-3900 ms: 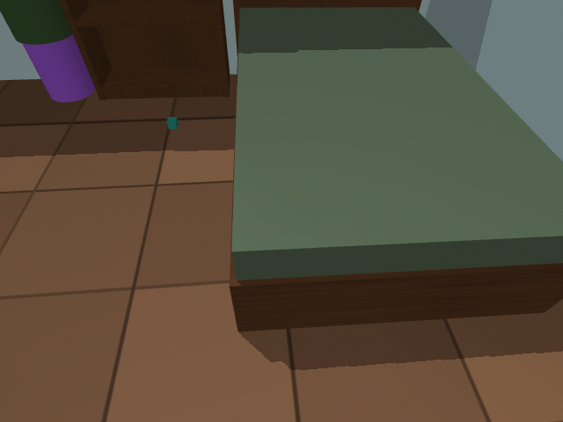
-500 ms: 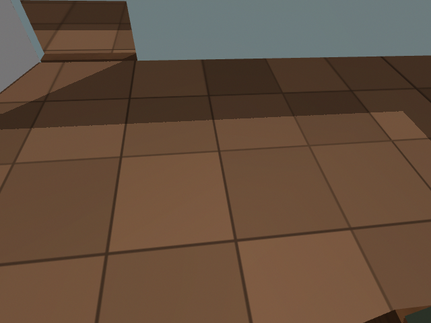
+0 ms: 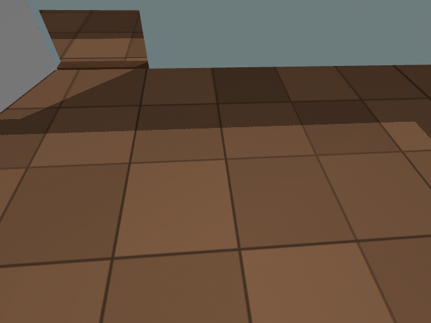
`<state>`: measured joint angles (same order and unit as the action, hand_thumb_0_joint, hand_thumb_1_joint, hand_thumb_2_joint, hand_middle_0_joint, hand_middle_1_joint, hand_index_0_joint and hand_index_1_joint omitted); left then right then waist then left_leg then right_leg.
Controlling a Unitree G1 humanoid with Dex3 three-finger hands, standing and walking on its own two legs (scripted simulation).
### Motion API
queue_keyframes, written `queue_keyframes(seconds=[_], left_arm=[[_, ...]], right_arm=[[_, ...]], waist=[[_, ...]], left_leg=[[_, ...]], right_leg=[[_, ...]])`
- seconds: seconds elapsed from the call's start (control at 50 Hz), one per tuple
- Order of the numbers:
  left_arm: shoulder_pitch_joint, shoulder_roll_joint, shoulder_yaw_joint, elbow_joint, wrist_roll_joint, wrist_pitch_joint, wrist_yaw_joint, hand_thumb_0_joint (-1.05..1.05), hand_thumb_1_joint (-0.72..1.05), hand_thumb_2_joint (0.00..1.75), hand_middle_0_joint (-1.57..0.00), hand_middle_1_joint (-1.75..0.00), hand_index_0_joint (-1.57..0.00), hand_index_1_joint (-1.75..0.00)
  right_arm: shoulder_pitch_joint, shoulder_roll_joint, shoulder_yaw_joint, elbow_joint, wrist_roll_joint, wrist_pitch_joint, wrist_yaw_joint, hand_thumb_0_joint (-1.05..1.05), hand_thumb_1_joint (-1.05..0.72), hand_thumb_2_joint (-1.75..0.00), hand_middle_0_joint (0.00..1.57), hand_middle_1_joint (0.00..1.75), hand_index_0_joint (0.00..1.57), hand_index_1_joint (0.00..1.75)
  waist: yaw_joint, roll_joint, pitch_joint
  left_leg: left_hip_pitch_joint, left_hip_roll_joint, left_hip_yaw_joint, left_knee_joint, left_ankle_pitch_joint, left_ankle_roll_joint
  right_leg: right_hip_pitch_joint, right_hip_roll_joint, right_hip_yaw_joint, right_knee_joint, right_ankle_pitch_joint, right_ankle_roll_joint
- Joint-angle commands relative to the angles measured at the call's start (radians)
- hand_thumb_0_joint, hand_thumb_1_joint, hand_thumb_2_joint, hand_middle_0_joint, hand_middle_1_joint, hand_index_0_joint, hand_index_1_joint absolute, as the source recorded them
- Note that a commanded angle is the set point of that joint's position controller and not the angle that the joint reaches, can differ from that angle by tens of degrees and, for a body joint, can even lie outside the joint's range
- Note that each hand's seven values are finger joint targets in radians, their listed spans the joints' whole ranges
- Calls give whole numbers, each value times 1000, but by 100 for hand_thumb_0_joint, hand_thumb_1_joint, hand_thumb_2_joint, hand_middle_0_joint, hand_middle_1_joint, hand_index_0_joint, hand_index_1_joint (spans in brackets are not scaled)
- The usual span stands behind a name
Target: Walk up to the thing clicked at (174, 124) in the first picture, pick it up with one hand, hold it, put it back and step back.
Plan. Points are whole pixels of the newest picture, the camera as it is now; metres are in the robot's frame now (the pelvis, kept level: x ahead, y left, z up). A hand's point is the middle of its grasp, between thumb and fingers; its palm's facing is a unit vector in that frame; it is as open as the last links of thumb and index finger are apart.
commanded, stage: walk up
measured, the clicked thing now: out of the picture +0.75 -1.87 -0.75
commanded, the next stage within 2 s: stand in 0.28 s
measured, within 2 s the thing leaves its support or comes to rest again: neither
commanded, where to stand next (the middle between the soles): +0.06 -0.01 m, yaw -2 degrees
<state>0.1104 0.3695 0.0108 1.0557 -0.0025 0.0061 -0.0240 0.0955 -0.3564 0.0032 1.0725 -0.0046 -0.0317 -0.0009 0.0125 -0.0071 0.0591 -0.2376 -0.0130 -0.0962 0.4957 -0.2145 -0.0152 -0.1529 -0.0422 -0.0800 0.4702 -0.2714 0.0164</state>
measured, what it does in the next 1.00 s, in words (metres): stands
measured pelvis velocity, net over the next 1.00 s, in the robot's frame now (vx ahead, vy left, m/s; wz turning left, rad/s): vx -0.01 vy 0.00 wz -0.04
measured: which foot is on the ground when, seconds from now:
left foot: down 0.00-1.00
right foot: down 0.00-1.00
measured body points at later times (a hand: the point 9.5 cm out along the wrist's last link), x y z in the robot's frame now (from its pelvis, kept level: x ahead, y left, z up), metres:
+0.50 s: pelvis +0.00 +0.00 +0.01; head +0.01 +0.00 +0.46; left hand +0.08 +0.30 -0.13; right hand +0.08 -0.31 -0.12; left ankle +0.04 +0.13 -0.74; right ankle -0.01 -0.13 -0.74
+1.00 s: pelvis -0.01 +0.00 +0.01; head +0.00 +0.00 +0.46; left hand +0.07 +0.30 -0.13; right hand +0.04 -0.31 -0.12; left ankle +0.04 +0.13 -0.74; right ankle -0.01 -0.13 -0.74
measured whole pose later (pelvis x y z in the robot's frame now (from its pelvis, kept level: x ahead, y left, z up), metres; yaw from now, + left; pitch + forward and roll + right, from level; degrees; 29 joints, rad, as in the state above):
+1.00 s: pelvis -0.01 +0.00 +0.01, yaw -2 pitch -2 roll +0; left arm 0.11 0.37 0.00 1.13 0.01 0.00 -0.02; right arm 0.11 -0.35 -0.01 1.16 -0.01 0.00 0.01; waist 0.00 -0.01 0.06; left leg -0.17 0.00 -0.06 0.34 -0.13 -0.02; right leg -0.12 -0.03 -0.05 0.36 -0.19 0.01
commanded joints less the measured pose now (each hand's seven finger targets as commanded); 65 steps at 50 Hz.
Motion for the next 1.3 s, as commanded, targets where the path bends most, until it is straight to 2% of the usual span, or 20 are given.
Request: queue_keyframes(seconds=[0.0, 0.06, 0.12, 0.18, 0.24, 0.26, 0.32, 0.36, 0.42, 0.46, 0.54, 0.56, 0.6, 0.66, 0.74, 0.9, 0.96, 0.98, 1.04, 1.28], left_arm=[[-49, 211, 51, -40, 5, -26, 16, 0, 90, 90, -20, -30, -20, -30], [-61, 206, 52, -29, 4, -27, 17, 0, 90, 90, -20, -30, -20, -30], [-75, 204, 54, -23, 3, -23, 17, 0, 90, 90, -20, -30, -20, -30], [-83, 202, 56, -16, 7, -19, 16, 0, 90, 90, -20, -30, -20, -30], [-84, 203, 60, -10, 8, -20, 15, 0, 90, 90, -20, -30, -20, -30], [-80, 198, 46, 0, 4, -26, 18, 0, 90, 90, -20, -30, -20, -30], [-86, 205, 47, 7, 3, -32, 22, 0, 90, 90, -20, -30, -20, -30], [-80, 207, 43, 10, 2, -36, 23, 0, 90, 90, -20, -30, -20, -30], [-83, 210, 42, 20, 5, -37, 25, 0, 90, 90, -20, -30, -20, -30], [-85, 209, 42, 21, 4, -38, 25, 0, 90, 90, -20, -30, -20, -30], [-69, 200, 37, 31, 6, -35, 26, 0, 90, 90, -20, -30, -20, -30], [-66, 201, 35, 31, 8, -36, 26, 0, 90, 90, -20, -30, -20, -30], [-68, 200, 34, 32, 8, -37, 26, 0, 90, 90, -20, -30, -20, -30], [-67, 204, 34, 34, 8, -33, 25, 0, 90, 90, -20, -30, -20, -30], [-65, 205, 32, 23, 11, -36, 25, 0, 90, 90, -20, -30, -20, -30], [-38, 206, 32, 24, 12, -28, 21, 0, 90, 90, -20, -30, -20, -30], [-43, 204, 31, 12, 11, -32, 22, 0, 90, 90, -20, -30, -20, -30], [-41, 203, 30, 15, 10, -33, 22, 0, 90, 90, -20, -30, -20, -30], [-31, 205, 28, 14, 9, -36, 23, 0, 90, 90, -20, -30, -20, -30], [-31, 202, 27, 17, 7, -35, 29, 0, 90, 90, -20, -30, -20, -30]], right_arm=[[-38, -222, -43, -46, 2, -26, -19, 0, -90, -90, 20, 30, 20, 30], [-44, -221, -42, -34, 2, -24, -20, 0, -90, -90, 20, 30, 20, 30], [-53, -218, -41, -24, -2, -22, -20, 0, -90, -90, 20, 30, 20, 30], [-67, -220, -41, -18, -5, -20, -20, 0, -90, -90, 20, 30, 20, 30], [-62, -217, -40, -11, -5, -20, -20, 0, -90, -90, 20, 30, 20, 30], [-86, -206, -41, -9, -3, -14, -17, 0, -90, -90, 20, 30, 20, 30], [-69, -206, -40, -3, -1, -9, -13, 0, -90, -90, 20, 30, 20, 30], [-83, -205, -40, 0, 1, -6, -10, 0, -90, -90, 20, 30, 20, 30], [-77, -201, -40, 6, 0, -1, -9, 0, -90, -90, 20, 30, 20, 30], [-74, -206, -41, 8, 0, -3, -9, 0, -90, -90, 20, 30, 20, 30], [-85, -205, -41, 14, 1, 2, -8, 0, -90, -90, 20, 30, 20, 30], [-85, -202, -41, 14, 0, 0, -7, 0, -90, -90, 20, 30, 20, 30], [-72, -206, -41, 20, 1, 2, -6, 0, -90, -90, 20, 30, 20, 30], [-56, -202, -40, 27, -3, 6, -4, 0, -90, -90, 20, 30, 20, 30], [-52, -201, -43, 23, -4, 3, -2, 0, -90, -90, 20, 30, 20, 30], [-43, -209, -46, 24, -5, 5, -2, 0, -90, -90, 20, 30, 20, 30], [-37, -202, -45, 20, -5, 2, -1, 0, -90, -90, 20, 30, 20, 30], [-39, -208, -46, 25, -6, 2, -2, 0, -90, -90, 20, 30, 20, 30], [-41, -209, -45, 23, -2, -3, -3, 0, -90, -90, 20, 30, 20, 30], [-35, -207, -37, 27, 0, 4, -6, 0, -90, -90, 20, 30, 20, 30]], waist=[[0, 0, -104], [-1, -4, -115], [-1, 5, -104], [0, 12, -82], [-1, 6, -90], [5, 30, -67], [-4, 26, -93], [1, 17, -100], [-5, 7, -105], [-8, 11, -126], [-3, 20, -99], [-1, 13, -111], [-8, 7, -97], [-12, 5, -51], [-9, 7, -71], [-7, 31, -33], [-7, 17, -71], [-9, 27, -69], [-6, 18, -105], [-11, 12, -81]], left_leg=[[29, 102, -85, -95, 220, 53], [51, 97, -74, -94, 261, 48], [51, 99, -73, -115, 250, 42], [30, 101, -80, -140, 192, 44], [39, 99, -76, -141, 197, 42], [62, 110, -69, -150, 218, 31], [71, 113, -66, -161, 237, 29], [93, 114, -62, -164, 261, 25], [104, 115, -54, -177, 220, 26], [118, 123, -52, -181, 268, 28], [115, 120, -52, -200, 195, 26], [129, 121, -50, -193, 221, 26], [124, 118, -48, -201, 182, 26], [73, 109, -52, -231, 69, 23], [83, 115, -49, -223, 117, 23], [37, 113, -69, -256, -39, 24], [57, 116, -60, -237, 54, 26], [70, 116, -60, -233, 45, 27], [102, 121, -53, -208, 184, 30], [109, 123, -40, -203, 223, 22]], right_leg=[[48, -101, 97, -118, 111, -53], [63, -105, 96, -132, 144, -50], [59, -101, 90, -139, 114, -47], [58, -96, 84, -155, 66, -43], [65, -99, 91, -164, 55, -45], [37, -104, 129, -184, 78, -43], [73, -103, 124, -183, 115, -40], [78, -103, 125, -191, 162, -37], [74, -103, 129, -201, 136, -36], [93, -101, 125, -188, 187, -35], [60, -92, 123, -206, 108, -32], [67, -97, 123, -205, 134, -33], [52, -97, 128, -215, 113, -32], [28, -91, 131, -226, 6, -31], [35, -95, 134, -219, 41, -33], [-1, -83, 133, -208, -54, -35], [28, -91, 134, -196, 12, -39], [14, -90, 139, -198, 14, -38], [46, -95, 135, -191, 113, -36], [48, -93, 129, -202, 150, -31]])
